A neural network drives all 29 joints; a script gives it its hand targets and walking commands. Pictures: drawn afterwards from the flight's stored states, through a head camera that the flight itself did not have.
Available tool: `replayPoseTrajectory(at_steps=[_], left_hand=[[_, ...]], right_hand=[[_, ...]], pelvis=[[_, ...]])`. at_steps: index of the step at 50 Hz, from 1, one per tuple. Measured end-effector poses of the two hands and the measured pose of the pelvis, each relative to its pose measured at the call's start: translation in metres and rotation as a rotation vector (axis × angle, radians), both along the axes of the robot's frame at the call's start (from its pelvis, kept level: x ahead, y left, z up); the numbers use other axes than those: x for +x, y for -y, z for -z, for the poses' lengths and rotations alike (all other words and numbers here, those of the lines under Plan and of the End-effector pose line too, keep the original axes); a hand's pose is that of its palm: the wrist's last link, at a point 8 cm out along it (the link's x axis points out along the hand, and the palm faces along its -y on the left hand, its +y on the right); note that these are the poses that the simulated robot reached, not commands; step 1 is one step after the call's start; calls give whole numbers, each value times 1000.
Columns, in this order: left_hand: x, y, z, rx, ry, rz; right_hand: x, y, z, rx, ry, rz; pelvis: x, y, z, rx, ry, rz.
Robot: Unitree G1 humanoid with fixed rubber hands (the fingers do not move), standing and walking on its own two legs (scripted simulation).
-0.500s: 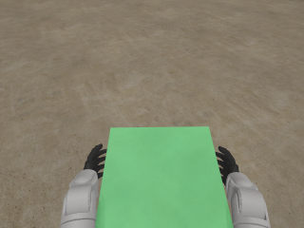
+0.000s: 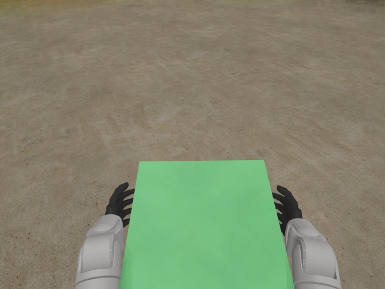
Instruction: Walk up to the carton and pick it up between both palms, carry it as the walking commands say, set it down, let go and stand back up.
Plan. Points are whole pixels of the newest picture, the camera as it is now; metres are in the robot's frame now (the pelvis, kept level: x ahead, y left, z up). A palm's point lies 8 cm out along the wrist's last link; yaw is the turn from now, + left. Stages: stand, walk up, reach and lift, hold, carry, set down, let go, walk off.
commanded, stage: carry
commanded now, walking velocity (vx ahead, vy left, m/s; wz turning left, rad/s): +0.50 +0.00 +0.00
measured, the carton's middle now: (202, 243) +0.25 +0.01 -0.02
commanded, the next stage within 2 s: none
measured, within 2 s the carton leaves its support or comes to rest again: neither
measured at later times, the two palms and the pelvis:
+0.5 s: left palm (135, 170) +0.36 +0.16 +0.10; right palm (294, 166) +0.37 -0.19 +0.11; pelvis +0.13 -0.02 +0.00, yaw -3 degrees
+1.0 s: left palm (170, 116) +0.58 +0.11 +0.10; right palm (286, 110) +0.62 -0.24 +0.10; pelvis +0.37 -0.08 +0.01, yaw +0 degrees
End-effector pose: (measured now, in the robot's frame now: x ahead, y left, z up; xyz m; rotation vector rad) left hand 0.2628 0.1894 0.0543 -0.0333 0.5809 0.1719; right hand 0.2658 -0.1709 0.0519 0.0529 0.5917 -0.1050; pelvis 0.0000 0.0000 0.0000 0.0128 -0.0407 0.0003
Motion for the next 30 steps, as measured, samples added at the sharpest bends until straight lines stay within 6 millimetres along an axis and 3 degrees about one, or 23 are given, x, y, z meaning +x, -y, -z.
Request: replayPoseTrajectory(at_steps=[6, 11, 18, 23, 30], left_hand=[[13, 18, -15, -6, 46, 4], [29, 40, -29, -40, 56, -20], [46, 26, -47, -73, 54, -99], [79, 20, -45, -46, 21, -59], [149, 50, -52, -68, -49, 42]], right_hand=[[5, 16, -15, 4, 64, 29], [21, 37, -28, -6, 65, 34], [64, 23, -52, 22, 51, 15], [95, 14, -58, 60, 70, 64], [126, 45, -67, 54, 45, 194]], pelvis=[[19, 16, 8, -1, -34, 32], [41, 27, 8, -10, -63, -18], [83, 23, -3, 15, -100, -19], [119, 16, 4, 18, -123, 39], [169, 24, -12, -15, -139, 51]])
